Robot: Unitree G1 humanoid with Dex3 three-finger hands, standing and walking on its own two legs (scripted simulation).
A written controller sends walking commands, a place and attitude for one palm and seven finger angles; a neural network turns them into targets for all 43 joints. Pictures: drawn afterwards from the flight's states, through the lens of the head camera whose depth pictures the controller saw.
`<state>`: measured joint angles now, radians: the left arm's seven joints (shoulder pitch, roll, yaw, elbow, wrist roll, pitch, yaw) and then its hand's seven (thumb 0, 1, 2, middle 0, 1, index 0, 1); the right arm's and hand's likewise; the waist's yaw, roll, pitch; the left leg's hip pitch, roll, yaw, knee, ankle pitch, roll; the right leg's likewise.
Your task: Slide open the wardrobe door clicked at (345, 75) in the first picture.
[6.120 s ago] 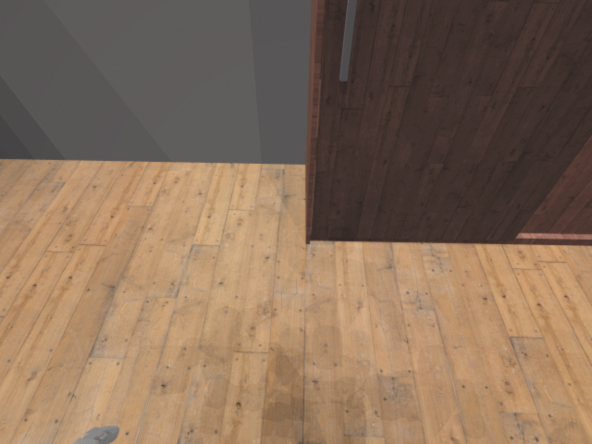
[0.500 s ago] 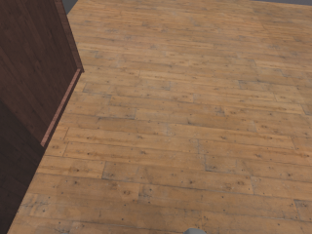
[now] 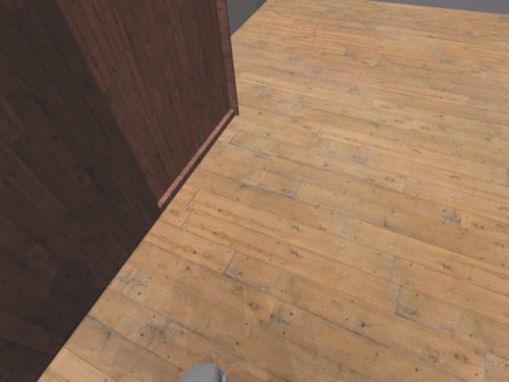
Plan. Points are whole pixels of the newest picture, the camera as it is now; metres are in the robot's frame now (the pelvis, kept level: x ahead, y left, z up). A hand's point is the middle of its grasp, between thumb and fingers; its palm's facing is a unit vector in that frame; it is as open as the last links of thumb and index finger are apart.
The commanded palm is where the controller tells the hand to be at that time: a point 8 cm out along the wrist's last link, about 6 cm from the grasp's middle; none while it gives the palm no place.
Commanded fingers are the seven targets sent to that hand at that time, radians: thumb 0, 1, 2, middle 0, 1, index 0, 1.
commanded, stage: turn to face it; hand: left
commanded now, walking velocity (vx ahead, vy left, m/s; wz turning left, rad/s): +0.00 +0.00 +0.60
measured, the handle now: out of the picture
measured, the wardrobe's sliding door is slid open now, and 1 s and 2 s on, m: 0.00 0.00 0.00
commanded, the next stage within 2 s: take the last steps up to it in 1.82 s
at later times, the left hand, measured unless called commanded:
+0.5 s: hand out of the picture +0.04 +0.29 -0.16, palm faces +0.31 -0.92 -0.26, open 7.4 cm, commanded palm none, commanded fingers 0.00 0.90 0.90 -0.20 -0.30 -0.20 -0.30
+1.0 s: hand out of the picture -0.06 +0.22 -0.16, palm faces +0.55 -0.79 -0.27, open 7.4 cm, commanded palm none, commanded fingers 0.00 0.90 0.90 -0.20 -0.30 -0.20 -0.30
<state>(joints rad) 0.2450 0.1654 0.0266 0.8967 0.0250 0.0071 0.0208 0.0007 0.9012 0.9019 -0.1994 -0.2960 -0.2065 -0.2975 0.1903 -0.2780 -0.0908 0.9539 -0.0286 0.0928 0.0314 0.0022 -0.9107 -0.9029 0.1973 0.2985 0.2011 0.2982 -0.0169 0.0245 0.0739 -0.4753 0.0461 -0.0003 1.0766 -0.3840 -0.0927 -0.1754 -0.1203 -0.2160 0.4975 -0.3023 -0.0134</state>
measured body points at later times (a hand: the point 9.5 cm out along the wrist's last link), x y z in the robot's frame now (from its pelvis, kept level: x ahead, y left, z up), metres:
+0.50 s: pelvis +0.00 +0.06 +0.00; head +0.03 +0.08 +0.45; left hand +0.02 +0.34 -0.14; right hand +0.15 -0.16 -0.14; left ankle -0.02 +0.14 -0.74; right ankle +0.03 -0.10 -0.67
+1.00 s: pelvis -0.01 +0.02 +0.00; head +0.02 +0.02 +0.44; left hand -0.09 +0.26 -0.14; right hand +0.18 -0.18 -0.15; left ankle -0.10 +0.14 -0.68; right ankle +0.05 -0.09 -0.74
